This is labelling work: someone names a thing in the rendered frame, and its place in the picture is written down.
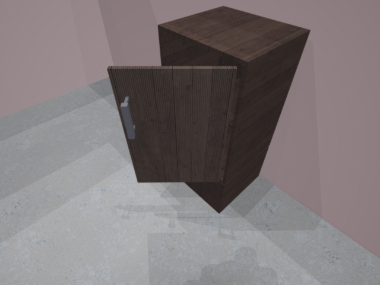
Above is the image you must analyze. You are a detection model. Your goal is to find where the handle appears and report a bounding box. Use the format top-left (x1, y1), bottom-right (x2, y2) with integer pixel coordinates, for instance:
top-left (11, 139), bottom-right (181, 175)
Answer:
top-left (121, 96), bottom-right (135, 139)

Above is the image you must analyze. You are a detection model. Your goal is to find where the cupboard door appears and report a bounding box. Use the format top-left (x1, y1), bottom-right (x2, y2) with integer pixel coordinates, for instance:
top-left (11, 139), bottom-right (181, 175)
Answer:
top-left (107, 66), bottom-right (237, 183)

